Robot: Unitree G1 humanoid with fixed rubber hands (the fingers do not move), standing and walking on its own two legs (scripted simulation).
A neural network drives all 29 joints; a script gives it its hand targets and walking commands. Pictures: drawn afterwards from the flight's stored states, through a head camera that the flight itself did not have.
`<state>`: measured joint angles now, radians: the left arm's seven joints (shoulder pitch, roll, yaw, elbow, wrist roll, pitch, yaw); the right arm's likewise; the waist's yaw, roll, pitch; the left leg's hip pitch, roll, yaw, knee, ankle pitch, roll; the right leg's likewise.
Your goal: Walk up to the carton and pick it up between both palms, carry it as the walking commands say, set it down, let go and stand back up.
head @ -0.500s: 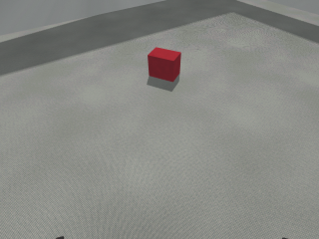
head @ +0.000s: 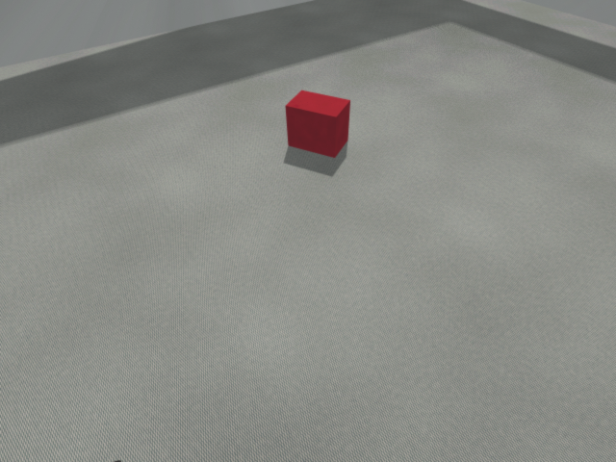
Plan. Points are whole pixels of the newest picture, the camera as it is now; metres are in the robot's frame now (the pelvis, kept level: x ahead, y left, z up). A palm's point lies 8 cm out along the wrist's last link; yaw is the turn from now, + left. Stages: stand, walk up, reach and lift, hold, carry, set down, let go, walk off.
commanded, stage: stand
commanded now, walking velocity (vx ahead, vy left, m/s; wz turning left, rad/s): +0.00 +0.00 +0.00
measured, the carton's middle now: (318, 123) +1.96 +0.00 -0.66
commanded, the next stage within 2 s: walk up in 0.54 s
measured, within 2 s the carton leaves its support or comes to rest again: neither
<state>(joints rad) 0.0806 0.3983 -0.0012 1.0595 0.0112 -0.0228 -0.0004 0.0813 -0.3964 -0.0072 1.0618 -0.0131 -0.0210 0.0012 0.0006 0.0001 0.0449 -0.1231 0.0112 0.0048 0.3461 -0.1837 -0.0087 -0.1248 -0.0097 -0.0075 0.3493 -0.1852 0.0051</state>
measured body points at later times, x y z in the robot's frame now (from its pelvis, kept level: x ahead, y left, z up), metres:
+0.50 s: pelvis +0.01 +0.00 +0.00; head +0.01 +0.00 +0.45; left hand +0.12 +0.32 -0.11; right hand +0.11 -0.32 -0.11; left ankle +0.00 +0.13 -0.75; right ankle +0.00 -0.12 -0.75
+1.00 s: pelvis +0.05 -0.04 -0.01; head +0.06 -0.05 +0.44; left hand +0.07 +0.25 -0.14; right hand +0.13 -0.32 -0.15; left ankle +0.02 +0.12 -0.69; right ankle +0.03 -0.14 -0.75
